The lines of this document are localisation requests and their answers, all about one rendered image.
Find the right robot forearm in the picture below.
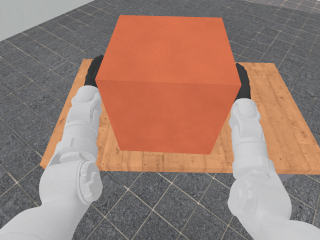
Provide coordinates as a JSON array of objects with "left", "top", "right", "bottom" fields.
[{"left": 229, "top": 98, "right": 292, "bottom": 213}]

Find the robot right hand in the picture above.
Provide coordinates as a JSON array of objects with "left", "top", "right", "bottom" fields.
[{"left": 234, "top": 63, "right": 251, "bottom": 102}]

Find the left robot forearm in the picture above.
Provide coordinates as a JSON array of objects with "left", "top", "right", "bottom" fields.
[{"left": 39, "top": 85, "right": 102, "bottom": 201}]

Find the right robot upper arm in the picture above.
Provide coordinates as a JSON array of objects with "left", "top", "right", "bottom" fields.
[{"left": 227, "top": 176, "right": 320, "bottom": 240}]

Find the robot left hand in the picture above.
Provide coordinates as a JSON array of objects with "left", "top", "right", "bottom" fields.
[{"left": 84, "top": 55, "right": 104, "bottom": 88}]

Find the carton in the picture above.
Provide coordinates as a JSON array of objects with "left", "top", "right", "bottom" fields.
[{"left": 95, "top": 15, "right": 242, "bottom": 155}]

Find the table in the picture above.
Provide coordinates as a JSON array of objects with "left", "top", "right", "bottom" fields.
[{"left": 39, "top": 59, "right": 320, "bottom": 183}]

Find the left robot upper arm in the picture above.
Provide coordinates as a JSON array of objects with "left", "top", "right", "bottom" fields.
[{"left": 0, "top": 159, "right": 103, "bottom": 240}]

